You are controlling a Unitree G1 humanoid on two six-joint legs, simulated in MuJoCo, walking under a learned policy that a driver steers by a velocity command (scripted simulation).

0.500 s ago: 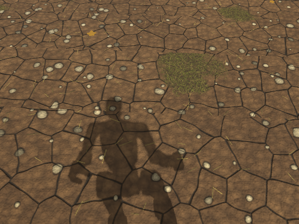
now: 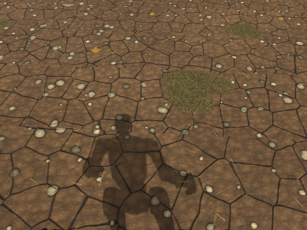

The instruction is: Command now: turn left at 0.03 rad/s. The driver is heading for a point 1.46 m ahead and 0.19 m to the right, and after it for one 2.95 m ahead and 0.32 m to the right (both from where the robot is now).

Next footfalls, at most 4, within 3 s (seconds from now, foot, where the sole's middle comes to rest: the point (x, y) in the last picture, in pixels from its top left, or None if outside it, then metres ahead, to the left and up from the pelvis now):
1.28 left None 0.12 0.14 -0.78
1.88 right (186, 221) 0.57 -0.13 -0.94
2.28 left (133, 170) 0.85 0.13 -0.94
2.88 right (184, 146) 1.00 -0.16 -0.94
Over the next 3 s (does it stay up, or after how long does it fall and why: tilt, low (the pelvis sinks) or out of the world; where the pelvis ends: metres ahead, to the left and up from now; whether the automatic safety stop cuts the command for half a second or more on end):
stays up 1.02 -0.06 -0.19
